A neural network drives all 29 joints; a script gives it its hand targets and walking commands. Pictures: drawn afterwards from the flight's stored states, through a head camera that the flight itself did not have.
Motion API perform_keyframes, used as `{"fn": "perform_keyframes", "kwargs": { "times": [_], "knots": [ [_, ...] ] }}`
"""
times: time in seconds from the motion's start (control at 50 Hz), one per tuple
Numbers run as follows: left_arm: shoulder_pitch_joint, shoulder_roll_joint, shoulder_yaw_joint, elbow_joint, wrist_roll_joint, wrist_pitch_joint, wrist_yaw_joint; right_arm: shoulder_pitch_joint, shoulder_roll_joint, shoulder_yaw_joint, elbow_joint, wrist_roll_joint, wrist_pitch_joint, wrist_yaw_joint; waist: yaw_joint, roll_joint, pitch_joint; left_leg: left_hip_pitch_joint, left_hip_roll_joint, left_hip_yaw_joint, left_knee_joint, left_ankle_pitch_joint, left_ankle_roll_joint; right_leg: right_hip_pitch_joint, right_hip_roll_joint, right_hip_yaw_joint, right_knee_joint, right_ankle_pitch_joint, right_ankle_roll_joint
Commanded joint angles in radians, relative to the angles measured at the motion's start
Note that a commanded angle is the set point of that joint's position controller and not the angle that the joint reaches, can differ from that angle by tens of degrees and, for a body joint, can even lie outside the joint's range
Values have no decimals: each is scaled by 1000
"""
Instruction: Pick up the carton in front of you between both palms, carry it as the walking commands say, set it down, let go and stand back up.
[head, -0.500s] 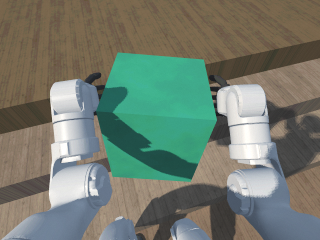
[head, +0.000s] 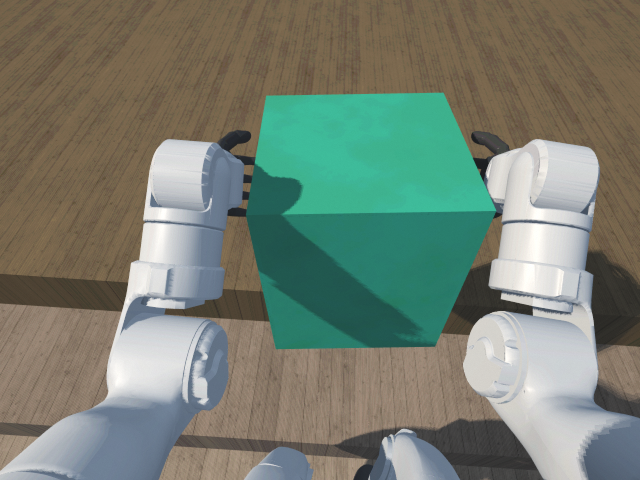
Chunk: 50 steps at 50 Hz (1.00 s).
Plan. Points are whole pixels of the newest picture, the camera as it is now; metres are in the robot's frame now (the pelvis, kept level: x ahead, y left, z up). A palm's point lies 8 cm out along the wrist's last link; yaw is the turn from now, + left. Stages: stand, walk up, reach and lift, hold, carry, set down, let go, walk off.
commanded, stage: carry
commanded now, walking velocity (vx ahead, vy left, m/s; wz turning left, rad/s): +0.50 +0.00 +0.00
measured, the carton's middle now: (355, 227) +0.38 +0.05 +0.10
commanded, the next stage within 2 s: none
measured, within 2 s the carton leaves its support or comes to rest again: neither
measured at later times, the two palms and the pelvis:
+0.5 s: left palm out of the picture +0.70 +0.19 +0.33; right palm out of the picture +0.66 -0.11 +0.32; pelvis +0.30 +0.08 +0.17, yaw +2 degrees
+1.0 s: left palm out of the picture +0.99 +0.22 +0.50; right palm out of the picture +1.04 -0.07 +0.51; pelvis +0.64 +0.01 +0.34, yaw +2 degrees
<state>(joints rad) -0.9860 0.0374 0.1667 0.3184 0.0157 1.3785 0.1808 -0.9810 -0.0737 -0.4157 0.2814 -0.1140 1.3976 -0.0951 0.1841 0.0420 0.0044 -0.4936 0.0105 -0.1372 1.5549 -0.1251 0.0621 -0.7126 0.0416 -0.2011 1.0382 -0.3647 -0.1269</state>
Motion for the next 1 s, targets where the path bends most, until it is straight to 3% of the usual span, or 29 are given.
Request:
{"fn": "perform_keyframes", "kwargs": {
  "times": [0.0, 0.04, 0.1, 0.14, 0.18, 0.22, 0.26, 0.28, 0.34, 0.36, 0.38, 0.4, 0.42, 0.44, 0.48, 0.52, 0.58, 0.6, 0.64, 0.7, 0.74, 0.76, 0.8, 0.82, 0.84, 0.86, 0.88, 0.9, 0.98],
  "knots": [
    [-1059, -1280, -464, -335, -590, -64, -303, -773, 994, 440, -109, 314, -21, 185, -141, -80, -602, -365, -8, -55, 402, -86, 51, 679, -311, 780, -548, 134, -182],
    [-1030, -1270, -464, -348, -592, -59, -303, -796, 991, 483, -161, 338, -23, 172, -139, -42, -515, -398, 40, -33, 318, -110, 73, 611, -322, 669, -576, 5, -125],
    [-936, -1217, -438, -321, -538, -35, -285, -738, 1003, 542, -158, 361, -14, 158, -96, -56, -519, -517, 19, 145, 316, -162, 84, 726, -317, 521, -626, 262, -170],
    [-840, -1149, -406, -263, -484, -15, -277, -707, 1016, 568, -121, 382, -1, 158, -44, -126, -494, -874, 29, 122, 623, -354, 104, 974, -399, 589, -653, 341, -206],
    [-785, -1093, -374, -200, -437, -3, -275, -696, 1022, 585, -72, 396, 7, 158, -23, -94, -434, -1162, 67, 70, 714, -508, 103, 1140, -419, 583, -675, 254, -164],
    [-783, -1069, -355, -168, -421, 5, -288, -702, 1025, 591, -32, 397, 7, 157, -69, -81, -349, -1084, 98, 162, 472, -450, 90, 991, -316, 446, -763, 87, -76],
    [-784, -1054, -323, -138, -410, 11, -303, -737, 1043, 586, -31, 406, 5, 151, -124, -136, -313, -759, 103, 281, 184, -350, 66, 721, -250, 288, -967, 144, -84],
    [-782, -1051, -326, -145, -406, 15, -301, -716, 1039, 590, -11, 414, 12, 146, -161, -238, -307, -435, 93, 333, -23, -288, 67, 492, -182, 103, -996, 379, -78],
    [-719, -1026, -253, -47, -345, 22, -307, -748, 1131, 600, 6, 465, -3, 144, -297, -389, -528, -7, -55, 449, -288, -116, 108, 595, -223, -4, -686, 1668, -60],
    [-747, -1034, -233, -37, -323, 17, -309, -813, 1159, 606, -15, 480, -15, 145, -364, -307, -638, 153, -108, 442, -497, -36, 103, 686, -184, 5, -384, 1822, -26],
    [-715, -1018, -214, -53, -294, 6, -302, -821, 1201, 631, -53, 516, -27, 154, -401, -286, -713, 312, -140, 396, -762, -24, 68, 690, -163, 20, -120, 1765, 6],
    [-687, -1010, -214, -41, -265, -5, -298, -841, 1261, 670, -80, 557, -44, 170, -383, -233, -647, 483, -3, 72, -998, 135, 81, 427, -109, 158, 101, 770, 57],
    [-643, -1016, -187, -22, -246, -12, -298, -831, 1247, 671, -106, 581, -74, 177, -327, 256, -767, 779, 302, -454, -919, 1063, 278, 74, 73, 331, 649, 116, 123],
    [-624, -1020, -191, -11, -224, -24, -291, -847, 1267, 674, -156, 598, -88, 184, -335, 149, -897, 781, 309, -629, -1018, 741, 374, -27, 105, 439, 942, 112, 86],
    [-728, -1019, -216, -119, -223, -34, -281, -1006, 1316, 724, -302, 638, -110, 200, -293, 20, -653, 673, 274, -490, -993, 170, 260, -271, 2, 390, 998, 102, 28],
    [-741, -995, -257, -189, -237, -42, -257, -1016, 1326, 741, -362, 674, -113, 213, -245, -36, -519, 565, 259, -311, -1040, -107, 177, -307, -58, 358, 904, 119, 1],
    [-682, -990, -314, -222, -243, -46, -233, -918, 1286, 743, -345, 648, -97, 215, -252, -67, -451, 639, 272, -187, -1119, 27, 157, -407, -98, 237, 725, 37, 2],
    [-655, -983, -338, -233, -241, -42, -227, -873, 1253, 726, -328, 623, -88, 214, -303, -14, -466, 717, 289, -184, -1146, 184, 211, -505, -70, 158, 891, -6, -6],
    [-638, -986, -375, -214, -247, -25, -222, -789, 1180, 698, -274, 578, -66, 211, -345, 61, -438, 910, 346, -210, -1190, 217, 238, -813, -81, 187, 1127, -214, -22],
    [-638, -944, -387, -175, -252, -6, -213, -743, 1101, 666, -208, 543, -35, 222, -278, 15, -291, 805, 264, -21, -1332, 14, 127, -828, -138, 134, 856, -238, -13],
    [-671, -940, -391, -142, -270, 4, -205, -757, 1060, 623, -161, 533, -16, 229, -232, 75, -267, 395, 172, 207, -1539, 283, 139, -288, -111, -25, 418, -95, -16],
    [-683, -957, -394, -117, -288, 10, -202, -760, 1039, 602, -127, 519, -4, 229, -187, 143, -323, 268, 145, 289, -1504, 708, 131, 9, -58, -81, 303, 49, -40],
    [-713, -1017, -400, -115, -340, 13, -206, -737, 1020, 558, -100, 485, 9, 227, -84, 291, -515, 395, 166, 322, -1214, 1395, 102, 288, 58, -128, 153, 140, -52],
    [-757, -1048, -418, -154, -374, 10, -212, -730, 1023, 539, -88, 460, 8, 226, -13, 323, -576, 470, 166, 320, -981, 1493, 64, 403, 81, -115, -17, 159, -28],
    [-801, -1087, -427, -170, -410, 4, -224, -725, 1007, 513, -74, 433, 5, 221, 44, 260, -637, 424, 133, 278, -664, 1278, 22, 586, 78, 43, -267, 142, -7],
    [-827, -1115, -441, -181, -442, -5, -239, -649, 1016, 494, -45, 381, -3, 215, -50, -30, -719, 121, -11, 208, -283, 274, -24, 788, -190, 610, -479, 110, -128],
    [-822, -1158, -458, -160, -473, -19, -254, -622, 976, 466, -16, 351, -7, 207, -75, -287, -861, 28, -157, -15, 191, -36, -26, 816, -343, 1044, -611, 294, -275],
    [-874, -1185, -451, -190, -498, -33, -268, -646, 983, 460, -16, 323, -15, 198, -85, -210, -844, -61, -130, -91, 330, -53, 3, 825, -300, 964, -534, 296, -270],
    [-1007, -1276, -498, -340, -582, -62, -293, -744, 1004, 486, -148, 322, -26, 176, -123, -67, -574, -317, -3, -17, 246, -170, 56, 642, -259, 693, -489, 126, -151]
  ]
}}
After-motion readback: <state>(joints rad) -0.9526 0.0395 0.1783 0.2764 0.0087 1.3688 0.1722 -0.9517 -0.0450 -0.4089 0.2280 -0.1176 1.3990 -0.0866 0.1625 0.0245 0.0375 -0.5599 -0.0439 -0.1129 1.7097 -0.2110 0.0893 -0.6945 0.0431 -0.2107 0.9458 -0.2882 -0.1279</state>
